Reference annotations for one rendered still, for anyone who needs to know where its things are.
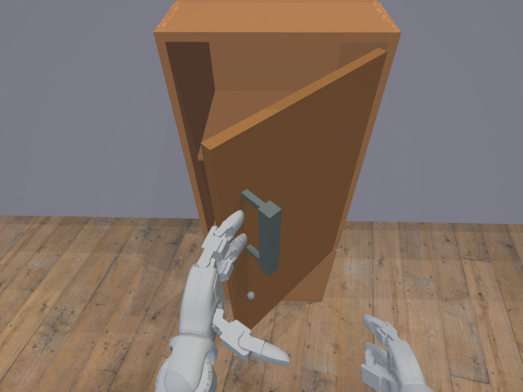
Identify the left robot hand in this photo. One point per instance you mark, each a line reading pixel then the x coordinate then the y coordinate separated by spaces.
pixel 204 291

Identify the handle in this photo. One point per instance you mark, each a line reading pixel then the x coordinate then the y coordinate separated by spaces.
pixel 269 224

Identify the cupboard door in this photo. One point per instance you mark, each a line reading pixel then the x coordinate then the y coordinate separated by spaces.
pixel 300 153

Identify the right robot hand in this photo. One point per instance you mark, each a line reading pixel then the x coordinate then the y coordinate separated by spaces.
pixel 389 371

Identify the left robot forearm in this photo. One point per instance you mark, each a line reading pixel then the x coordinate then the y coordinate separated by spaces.
pixel 190 366

